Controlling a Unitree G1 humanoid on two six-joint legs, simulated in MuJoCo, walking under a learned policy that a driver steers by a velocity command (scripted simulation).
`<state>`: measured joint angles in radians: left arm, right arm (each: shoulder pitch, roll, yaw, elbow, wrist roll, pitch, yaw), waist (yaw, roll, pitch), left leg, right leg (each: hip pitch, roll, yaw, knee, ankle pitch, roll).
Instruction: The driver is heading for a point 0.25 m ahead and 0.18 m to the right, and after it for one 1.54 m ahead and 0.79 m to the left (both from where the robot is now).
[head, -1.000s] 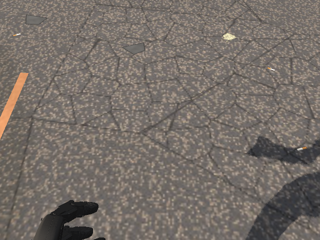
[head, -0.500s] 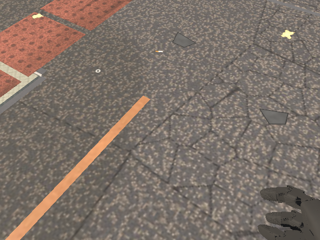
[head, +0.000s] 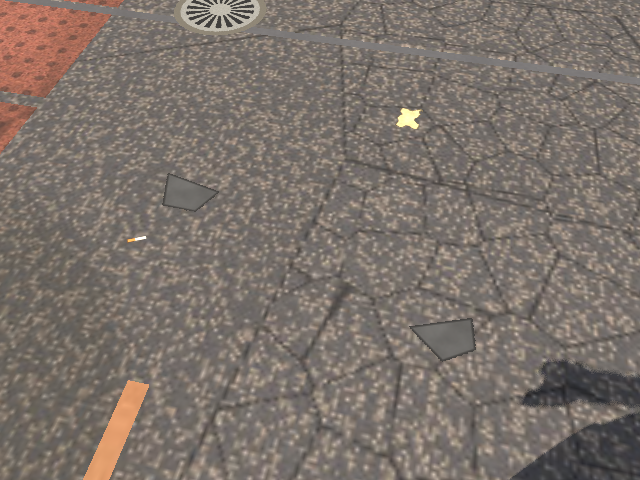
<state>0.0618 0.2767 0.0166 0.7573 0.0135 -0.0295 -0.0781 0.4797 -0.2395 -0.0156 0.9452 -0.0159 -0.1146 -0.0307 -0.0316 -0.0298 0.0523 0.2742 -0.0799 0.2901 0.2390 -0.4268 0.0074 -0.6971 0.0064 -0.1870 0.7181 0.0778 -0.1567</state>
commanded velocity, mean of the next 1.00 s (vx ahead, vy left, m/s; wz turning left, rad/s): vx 1.00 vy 0.00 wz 0.42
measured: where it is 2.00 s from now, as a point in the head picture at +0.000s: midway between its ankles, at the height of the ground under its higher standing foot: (107, 108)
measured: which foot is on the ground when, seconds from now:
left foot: down 0.00-0.04, up 0.06-0.48, down 0.50-0.94, up 0.96-1.00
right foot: up 0.00-0.02, down 0.04-0.48, up 0.50-0.92, down 0.94-1.00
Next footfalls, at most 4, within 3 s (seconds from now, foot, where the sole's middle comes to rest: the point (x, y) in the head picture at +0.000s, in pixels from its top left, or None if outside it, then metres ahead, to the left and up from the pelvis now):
0.04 right None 0.23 -0.02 -0.75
0.50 left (296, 378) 0.68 0.05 -0.75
0.94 right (325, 218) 1.14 -0.03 -0.75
1.38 left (183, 163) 1.36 0.38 -0.75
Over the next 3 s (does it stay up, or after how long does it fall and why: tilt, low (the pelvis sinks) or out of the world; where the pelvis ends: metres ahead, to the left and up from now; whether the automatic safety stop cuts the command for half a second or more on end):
stays up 1.70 0.93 0.02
